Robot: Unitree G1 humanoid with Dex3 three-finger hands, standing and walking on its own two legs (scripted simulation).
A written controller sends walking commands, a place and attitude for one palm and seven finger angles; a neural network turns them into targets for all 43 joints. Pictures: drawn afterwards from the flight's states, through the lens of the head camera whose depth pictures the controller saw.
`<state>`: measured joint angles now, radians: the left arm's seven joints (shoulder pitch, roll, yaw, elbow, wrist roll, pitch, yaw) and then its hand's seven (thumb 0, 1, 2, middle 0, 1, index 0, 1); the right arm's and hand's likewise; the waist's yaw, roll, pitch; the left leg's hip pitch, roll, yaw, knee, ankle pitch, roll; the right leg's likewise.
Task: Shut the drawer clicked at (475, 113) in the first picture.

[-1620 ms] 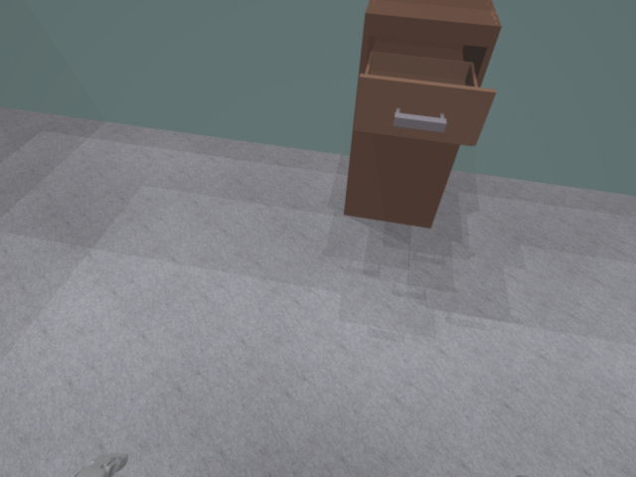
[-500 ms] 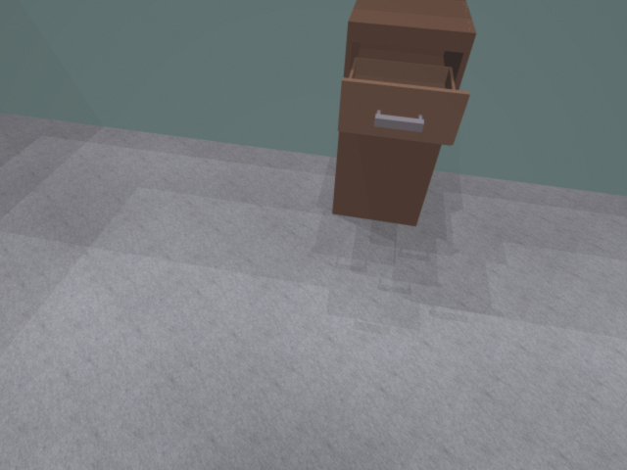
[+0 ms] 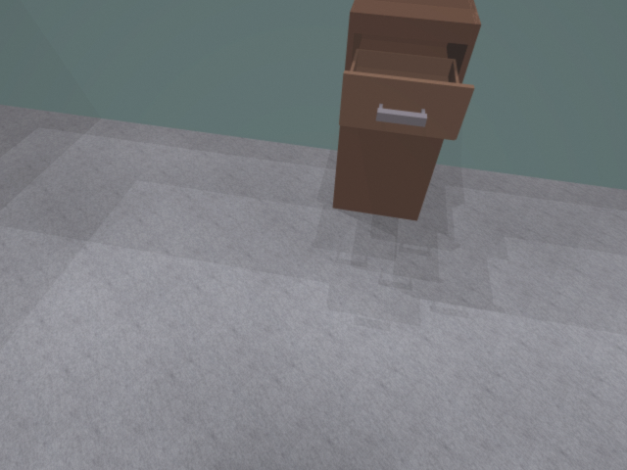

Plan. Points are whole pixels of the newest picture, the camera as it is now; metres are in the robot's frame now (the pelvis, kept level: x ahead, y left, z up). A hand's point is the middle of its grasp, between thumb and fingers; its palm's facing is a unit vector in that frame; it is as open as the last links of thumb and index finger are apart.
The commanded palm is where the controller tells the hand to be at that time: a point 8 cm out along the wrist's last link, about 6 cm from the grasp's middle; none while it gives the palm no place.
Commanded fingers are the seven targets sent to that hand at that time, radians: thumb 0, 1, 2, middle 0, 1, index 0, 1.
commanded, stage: walk to a spot facing it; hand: left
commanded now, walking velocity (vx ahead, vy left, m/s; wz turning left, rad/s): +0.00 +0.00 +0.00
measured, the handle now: (401, 113) +1.03 -0.19 -0.07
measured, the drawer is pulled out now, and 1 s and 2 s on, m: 0.29 0.29 0.29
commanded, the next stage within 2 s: none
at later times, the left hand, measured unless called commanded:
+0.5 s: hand out of the picture +0.05 +0.16 -0.18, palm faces -0.13 -0.96 -0.26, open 7.3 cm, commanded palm none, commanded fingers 0.00 0.90 0.90 -0.20 -0.30 -0.20 -0.30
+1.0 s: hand (222, 451) +0.19 +0.15 -0.18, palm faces -0.33 -0.92 -0.21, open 7.3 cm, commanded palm none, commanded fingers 0.00 0.90 0.90 -0.20 -0.30 -0.20 -0.30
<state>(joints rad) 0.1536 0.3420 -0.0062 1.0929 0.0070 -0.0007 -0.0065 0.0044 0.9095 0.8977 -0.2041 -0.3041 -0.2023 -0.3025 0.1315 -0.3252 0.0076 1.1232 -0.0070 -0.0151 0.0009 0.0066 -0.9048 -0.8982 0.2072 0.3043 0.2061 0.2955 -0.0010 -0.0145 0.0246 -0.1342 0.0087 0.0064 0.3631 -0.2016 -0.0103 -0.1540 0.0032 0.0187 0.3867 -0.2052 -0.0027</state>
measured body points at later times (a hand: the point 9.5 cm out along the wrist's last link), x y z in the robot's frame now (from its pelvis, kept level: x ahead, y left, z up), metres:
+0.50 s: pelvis +0.00 -0.04 -0.02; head +0.01 -0.07 +0.43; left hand +0.06 +0.21 -0.16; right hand +0.02 -0.30 -0.18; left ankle +0.00 +0.11 -0.69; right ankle -0.01 -0.10 -0.75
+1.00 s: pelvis +0.18 -0.05 -0.02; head +0.20 -0.05 +0.43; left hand +0.21 +0.20 -0.17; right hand +0.22 -0.32 -0.14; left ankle +0.30 +0.02 -0.74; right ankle -0.01 -0.10 -0.75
